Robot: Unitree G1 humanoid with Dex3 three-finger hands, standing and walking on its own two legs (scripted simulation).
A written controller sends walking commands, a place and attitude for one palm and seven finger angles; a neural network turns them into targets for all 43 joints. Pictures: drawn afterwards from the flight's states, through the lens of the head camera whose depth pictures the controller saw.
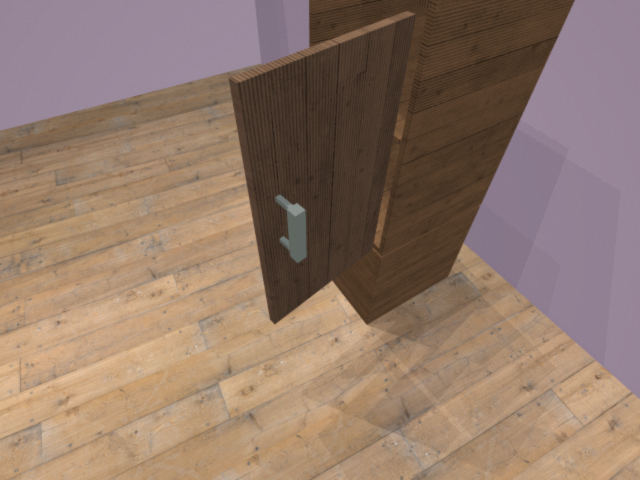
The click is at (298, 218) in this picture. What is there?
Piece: cupboard door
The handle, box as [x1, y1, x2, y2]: [275, 195, 306, 262]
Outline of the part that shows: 278,195 275,197 276,201 287,211 289,236 288,240 283,236 281,237 280,242 290,251 290,256 298,262 306,256 305,210 297,203 292,205 282,196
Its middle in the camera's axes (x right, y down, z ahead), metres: -0.05 -0.02 +0.67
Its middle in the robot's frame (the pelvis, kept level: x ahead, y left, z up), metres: +0.51 +0.08 -0.02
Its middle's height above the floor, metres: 0.75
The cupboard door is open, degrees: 100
